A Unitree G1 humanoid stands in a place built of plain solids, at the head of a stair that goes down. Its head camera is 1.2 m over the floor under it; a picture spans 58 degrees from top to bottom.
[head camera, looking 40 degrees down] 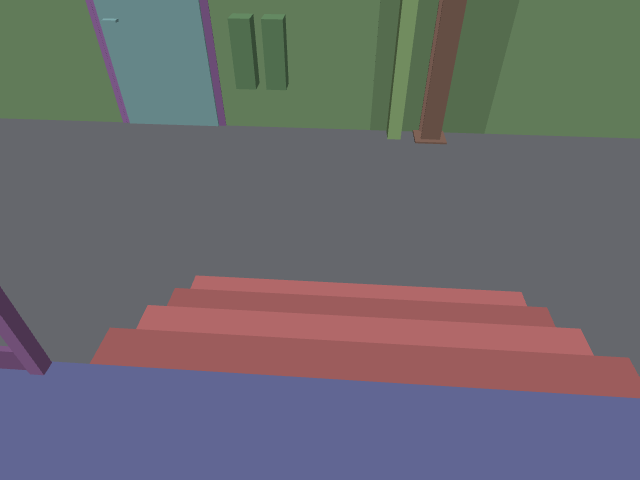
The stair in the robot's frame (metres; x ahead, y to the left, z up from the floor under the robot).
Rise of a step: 0.18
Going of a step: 0.28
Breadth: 2.00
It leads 4 degrees to the right of straight ahead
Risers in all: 5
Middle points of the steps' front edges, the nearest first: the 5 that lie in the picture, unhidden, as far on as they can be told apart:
0.75 -0.14 0.00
1.03 -0.16 -0.18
1.31 -0.18 -0.36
1.59 -0.20 -0.53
1.87 -0.22 -0.71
